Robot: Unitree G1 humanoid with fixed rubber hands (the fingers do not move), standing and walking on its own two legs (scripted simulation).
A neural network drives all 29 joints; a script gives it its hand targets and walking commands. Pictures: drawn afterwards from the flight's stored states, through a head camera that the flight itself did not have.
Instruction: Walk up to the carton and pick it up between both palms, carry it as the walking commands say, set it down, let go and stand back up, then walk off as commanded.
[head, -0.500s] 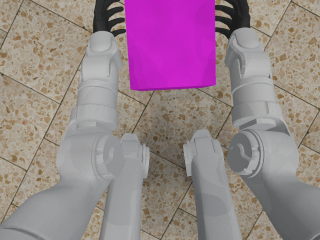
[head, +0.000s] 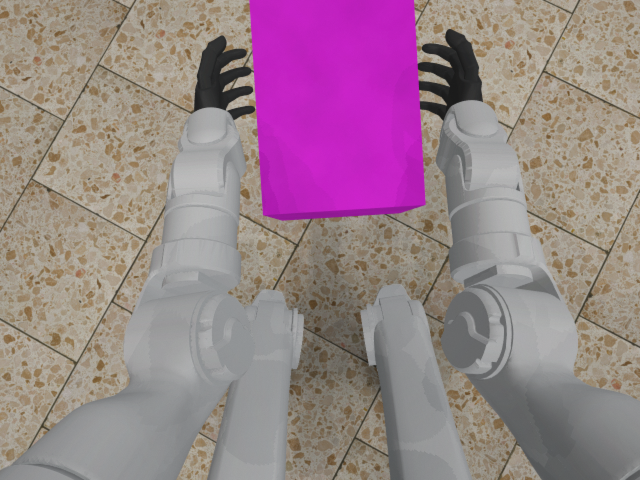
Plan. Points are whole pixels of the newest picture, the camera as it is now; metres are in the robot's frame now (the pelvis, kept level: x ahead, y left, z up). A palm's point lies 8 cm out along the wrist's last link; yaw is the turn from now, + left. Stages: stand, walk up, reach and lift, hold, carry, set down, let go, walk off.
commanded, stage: reach and lift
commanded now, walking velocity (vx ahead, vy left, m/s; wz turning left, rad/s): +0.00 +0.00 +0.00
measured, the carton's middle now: (336, 121) +0.53 -0.02 -0.16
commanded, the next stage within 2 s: none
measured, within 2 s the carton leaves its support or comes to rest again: neither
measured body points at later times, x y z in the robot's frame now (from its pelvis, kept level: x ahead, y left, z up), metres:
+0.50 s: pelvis +0.02 +0.01 +0.06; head +0.25 -0.01 +0.44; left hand +0.51 +0.12 +0.00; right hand +0.50 -0.15 +0.00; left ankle +0.10 +0.15 -0.46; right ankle +0.10 -0.13 -0.46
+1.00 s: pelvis +0.03 +0.00 +0.11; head +0.22 -0.01 +0.52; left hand +0.48 +0.12 +0.07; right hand +0.48 -0.15 +0.07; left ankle +0.10 +0.15 -0.46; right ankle +0.10 -0.13 -0.46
